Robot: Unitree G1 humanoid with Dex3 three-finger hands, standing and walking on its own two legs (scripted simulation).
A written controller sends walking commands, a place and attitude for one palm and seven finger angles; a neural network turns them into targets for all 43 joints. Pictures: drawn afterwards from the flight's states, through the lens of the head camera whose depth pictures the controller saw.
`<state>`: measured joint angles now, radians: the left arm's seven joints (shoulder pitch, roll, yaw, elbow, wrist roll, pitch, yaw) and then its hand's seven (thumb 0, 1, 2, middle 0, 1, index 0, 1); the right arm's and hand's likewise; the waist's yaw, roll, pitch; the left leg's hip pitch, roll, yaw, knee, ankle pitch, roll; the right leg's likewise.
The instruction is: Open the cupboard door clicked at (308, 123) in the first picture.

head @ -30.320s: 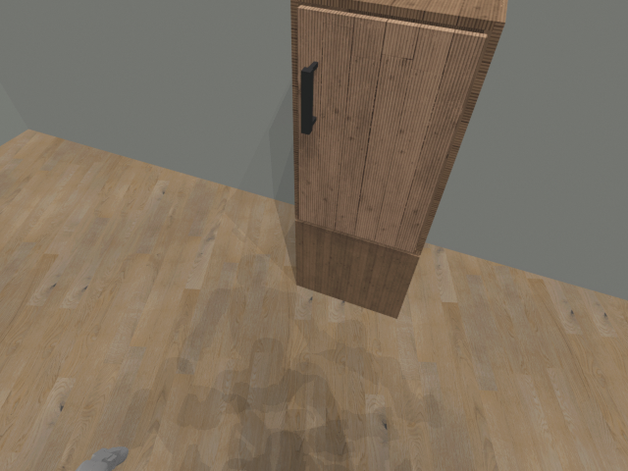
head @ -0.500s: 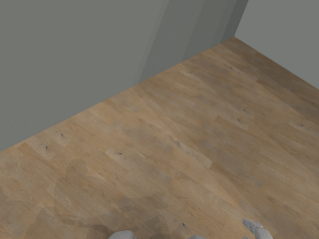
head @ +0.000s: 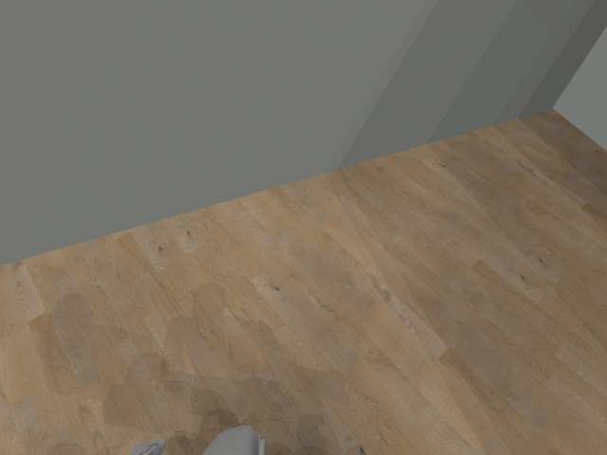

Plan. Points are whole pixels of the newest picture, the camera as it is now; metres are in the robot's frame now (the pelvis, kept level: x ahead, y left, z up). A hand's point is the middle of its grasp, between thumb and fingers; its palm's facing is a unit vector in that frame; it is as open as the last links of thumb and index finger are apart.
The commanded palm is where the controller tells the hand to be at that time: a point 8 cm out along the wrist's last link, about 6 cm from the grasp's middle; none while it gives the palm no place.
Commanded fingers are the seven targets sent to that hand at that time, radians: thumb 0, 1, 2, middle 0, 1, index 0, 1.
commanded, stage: turn to face it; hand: left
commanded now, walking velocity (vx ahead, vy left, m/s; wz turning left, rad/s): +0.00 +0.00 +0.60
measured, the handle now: out of the picture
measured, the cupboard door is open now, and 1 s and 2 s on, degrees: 51 51 51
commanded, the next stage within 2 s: none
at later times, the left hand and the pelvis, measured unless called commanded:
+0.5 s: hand out of the picture +0.05 +0.22 -0.16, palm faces +0.30 -0.90 -0.31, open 7.4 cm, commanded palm none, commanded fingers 0.00 0.90 0.90 -0.20 -0.30 -0.20 -0.30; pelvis +0.00 -0.03 -0.01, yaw +17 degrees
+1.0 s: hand out of the picture -0.07 +0.20 -0.18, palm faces +0.60 -0.76 -0.25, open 7.4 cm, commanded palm none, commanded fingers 0.00 0.90 0.90 -0.20 -0.30 -0.20 -0.30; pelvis -0.01 -0.02 -0.01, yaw +36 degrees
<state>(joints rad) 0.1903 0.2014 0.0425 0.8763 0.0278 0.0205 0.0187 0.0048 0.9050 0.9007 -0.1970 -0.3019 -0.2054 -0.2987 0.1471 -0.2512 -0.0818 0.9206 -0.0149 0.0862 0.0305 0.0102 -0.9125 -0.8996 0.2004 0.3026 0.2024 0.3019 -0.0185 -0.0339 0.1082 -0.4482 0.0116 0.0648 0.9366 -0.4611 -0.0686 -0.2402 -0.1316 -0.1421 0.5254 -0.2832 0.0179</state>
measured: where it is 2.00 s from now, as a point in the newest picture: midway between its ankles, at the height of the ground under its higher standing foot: outside the picture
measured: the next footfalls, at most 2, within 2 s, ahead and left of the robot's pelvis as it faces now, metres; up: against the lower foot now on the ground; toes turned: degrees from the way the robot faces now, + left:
left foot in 0.10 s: +0.05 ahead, +0.13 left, +0.00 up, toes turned +9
right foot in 0.48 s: +0.08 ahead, -0.14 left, +0.00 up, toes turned +15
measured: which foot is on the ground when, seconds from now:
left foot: up 0.00-0.08, down 0.10-0.48, up 0.50-0.80, down 0.82-1.00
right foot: down 0.00-0.10, up 0.12-0.46, down 0.48-0.82, up 0.84-1.00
